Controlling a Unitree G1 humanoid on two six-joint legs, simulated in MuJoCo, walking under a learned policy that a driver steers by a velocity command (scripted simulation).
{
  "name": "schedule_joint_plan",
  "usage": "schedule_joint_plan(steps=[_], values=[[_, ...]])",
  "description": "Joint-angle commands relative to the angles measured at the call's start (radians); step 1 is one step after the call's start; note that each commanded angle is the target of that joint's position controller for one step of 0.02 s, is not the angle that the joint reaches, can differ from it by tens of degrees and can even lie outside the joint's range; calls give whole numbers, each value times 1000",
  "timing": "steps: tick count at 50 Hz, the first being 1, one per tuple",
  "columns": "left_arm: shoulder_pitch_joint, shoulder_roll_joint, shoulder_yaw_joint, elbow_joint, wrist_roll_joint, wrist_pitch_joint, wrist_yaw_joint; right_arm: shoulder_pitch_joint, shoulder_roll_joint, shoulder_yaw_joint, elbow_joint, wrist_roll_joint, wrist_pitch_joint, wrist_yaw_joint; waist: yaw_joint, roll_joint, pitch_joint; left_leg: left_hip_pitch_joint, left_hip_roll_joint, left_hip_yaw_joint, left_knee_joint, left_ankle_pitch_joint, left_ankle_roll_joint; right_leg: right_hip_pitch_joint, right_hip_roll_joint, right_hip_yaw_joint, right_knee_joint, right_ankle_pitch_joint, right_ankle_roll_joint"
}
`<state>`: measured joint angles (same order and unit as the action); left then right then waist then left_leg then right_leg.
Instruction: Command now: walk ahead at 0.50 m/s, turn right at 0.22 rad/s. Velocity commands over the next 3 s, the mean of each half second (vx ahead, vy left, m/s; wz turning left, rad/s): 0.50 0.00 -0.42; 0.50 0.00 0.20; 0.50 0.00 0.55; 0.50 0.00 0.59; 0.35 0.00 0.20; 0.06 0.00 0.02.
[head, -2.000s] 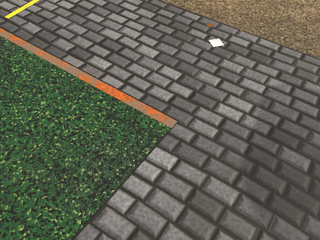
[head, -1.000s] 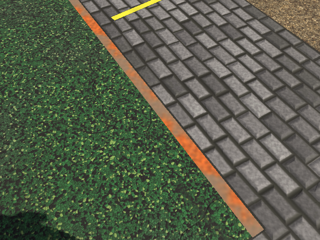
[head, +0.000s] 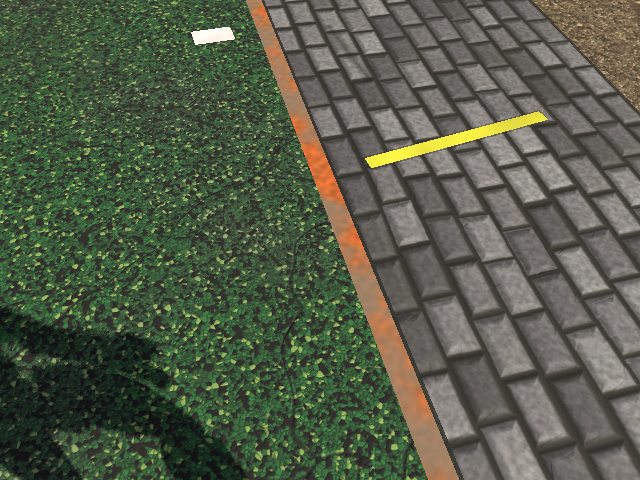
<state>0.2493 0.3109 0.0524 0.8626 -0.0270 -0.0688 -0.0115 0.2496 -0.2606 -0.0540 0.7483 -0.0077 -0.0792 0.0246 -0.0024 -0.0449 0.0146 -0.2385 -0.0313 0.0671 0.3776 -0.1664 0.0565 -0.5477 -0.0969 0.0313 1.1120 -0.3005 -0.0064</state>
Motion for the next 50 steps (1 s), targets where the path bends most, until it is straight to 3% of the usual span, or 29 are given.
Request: schedule_joint_plan(steps=[1,4,7,12,13,15,16,17,18,19,20,21,22,23,25,28,32,35,38,41,42,43,44,45,46,47,48,49,50], values=[[36,44,16,-47,1,17,7,-27,-121,-35,-39,-11,-37,-6,22,129,-9,57,273,-175,-253,151,170,-115,-42,71,-30,120,20],[-32,34,17,-71,7,14,0,-5,-132,-39,-10,-12,-40,-19,7,105,11,96,262,-75,-263,208,146,-154,-25,85,-189,288,24],[-130,13,6,-103,11,8,-18,14,-152,-43,9,-5,-36,-30,-30,92,39,113,254,9,-277,214,119,-118,-8,25,-357,412,13],[-255,10,-1,-182,10,9,-46,89,-179,-56,59,16,-5,-39,-72,81,79,304,312,60,-208,301,97,-180,9,-28,-483,315,-33],[-262,16,1,-196,9,9,-53,89,-186,-59,63,19,5,-42,-66,88,75,337,322,70,-173,375,88,-176,19,-47,-494,263,-47],[-217,44,17,-209,8,12,-60,70,-214,-66,56,21,22,-51,-26,126,20,367,321,102,-41,713,62,-66,79,-112,-493,155,-84],[-130,75,34,-195,7,15,-59,60,-225,-69,52,21,33,-57,25,139,-38,358,308,119,93,864,46,56,122,-141,-495,118,-108],[25,126,65,-159,4,16,-50,49,-221,-64,45,23,40,-63,109,120,-121,277,267,148,302,867,13,283,166,-142,-555,169,-144],[178,221,100,-132,3,26,-28,72,-186,-48,23,3,31,-66,161,-5,-228,26,221,152,616,547,-33,599,28,94,-570,204,-212],[151,304,107,-143,-3,19,-25,175,-36,1,-25,-22,-5,-43,37,-225,-329,-424,-5,22,947,-403,-95,929,-213,674,-674,51,-416],[193,216,84,-158,3,13,-24,53,-127,-13,-31,21,-46,-26,127,-103,-396,-540,8,-169,1027,-420,-72,976,-233,784,-792,-33,-411],[155,169,72,-154,10,5,-22,-37,-162,-22,-61,52,-66,-18,133,-66,-248,-610,55,-166,1000,-328,-48,876,-203,630,-805,37,-361],[91,143,64,-166,7,2,-19,-56,-150,-18,-63,38,-75,-23,89,22,-166,-573,100,-160,912,-243,-39,725,-159,513,-804,128,-325],[23,111,54,-183,10,3,-16,-63,-157,-25,-56,12,-73,-31,49,42,-104,-505,127,-153,826,-202,-48,579,-123,423,-818,239,-304],[-35,63,36,-205,31,2,-9,4,-149,-30,-32,8,-44,-25,-8,13,-87,-387,164,-141,759,-152,-64,436,-100,317,-863,382,-296],[-9,98,41,-178,29,-13,-2,-10,-104,-18,-31,6,-12,-27,-9,1,-48,-388,177,-107,649,-46,-98,351,-86,184,-915,509,-287],[16,105,36,-151,29,-19,7,-119,-82,-4,-51,16,-14,-17,41,-8,-4,-382,162,-83,381,247,-82,357,-33,42,-951,443,-214],[55,124,39,-120,29,-22,5,-197,-76,2,-74,29,-20,-1,83,-5,22,-367,131,-70,252,352,-61,420,-66,17,-974,364,-197],[77,128,43,-90,27,-10,7,-241,-85,0,-102,34,-21,18,94,3,50,-445,109,-84,194,273,-28,569,-120,-2,-937,419,-184],[56,146,51,-86,22,10,19,-212,-101,-8,-119,26,-19,35,56,-18,20,-415,64,-49,176,120,17,671,-146,-36,-821,712,-149],[42,158,55,-92,22,17,26,-159,-123,-19,-112,23,-15,35,26,-38,-25,-337,29,-16,186,67,35,684,-139,-52,-737,898,-135],[22,163,55,-99,22,27,33,-51,-157,-39,-89,20,-11,32,-37,-37,-91,-192,-12,15,167,58,59,664,-114,-84,-582,1031,-113],[19,149,47,-111,25,30,43,92,-211,-65,-61,20,-7,22,-109,-1,-176,53,5,-46,148,123,101,531,-78,-118,-357,952,-76],[118,68,17,-152,46,8,38,201,-324,-95,-57,15,-2,10,-89,197,-321,462,249,-457,165,110,261,141,49,-136,37,496,-9],[117,29,-4,-153,51,-24,19,217,-280,-80,-54,32,-5,12,-84,295,-422,647,369,-881,-16,-37,370,-129,200,14,244,-258,17],[34,106,13,-170,9,-52,-1,203,-214,-60,-56,28,-2,7,-119,208,-333,609,339,-790,-52,-162,307,-240,124,104,292,-218,-7],[-45,110,10,-199,-8,-67,-8,144,-190,-54,-71,23,1,2,-108,129,-210,467,305,-667,-67,-150,269,-260,78,84,236,-137,-21],[-77,103,10,-207,12,-72,-6,82,-174,-46,-84,20,5,2,-68,42,-113,302,271,-578,-90,-65,248,-229,43,69,133,-86,-20],[-76,113,19,-207,32,-66,0,38,-154,-38,-99,13,5,-1,-32,44,-75,188,241,-519,-113,35,238,-160,15,67,53,-50,-11]])
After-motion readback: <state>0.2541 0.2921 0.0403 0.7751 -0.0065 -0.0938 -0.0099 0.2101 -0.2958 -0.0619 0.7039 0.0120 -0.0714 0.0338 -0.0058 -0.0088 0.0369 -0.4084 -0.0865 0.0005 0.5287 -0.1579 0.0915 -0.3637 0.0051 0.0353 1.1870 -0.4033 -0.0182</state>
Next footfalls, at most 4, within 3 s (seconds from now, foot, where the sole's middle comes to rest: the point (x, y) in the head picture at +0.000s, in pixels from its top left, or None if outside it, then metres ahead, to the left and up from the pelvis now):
0.36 right None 0.34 -0.17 -0.78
0.88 left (336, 385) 0.70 -0.04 -0.78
1.36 right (420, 294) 0.96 -0.25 -0.78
1.86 left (289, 231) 1.16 0.08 -0.78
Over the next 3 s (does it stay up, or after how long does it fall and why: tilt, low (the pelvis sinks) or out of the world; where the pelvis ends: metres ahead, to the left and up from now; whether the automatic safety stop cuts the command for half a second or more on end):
stays up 1.40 0.12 -0.01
